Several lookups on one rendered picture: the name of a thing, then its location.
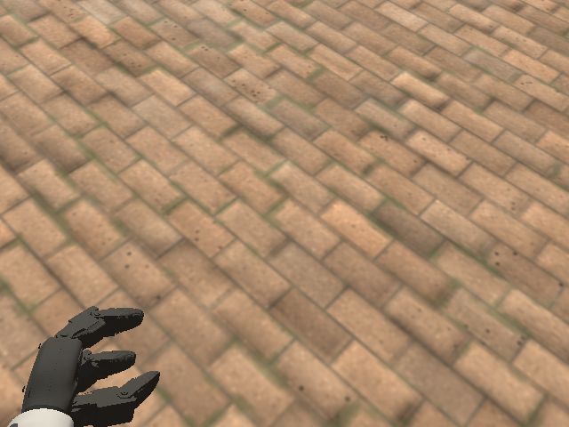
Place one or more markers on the left robot forearm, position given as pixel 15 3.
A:
pixel 42 417

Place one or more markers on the left robot hand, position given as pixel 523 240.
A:
pixel 62 369

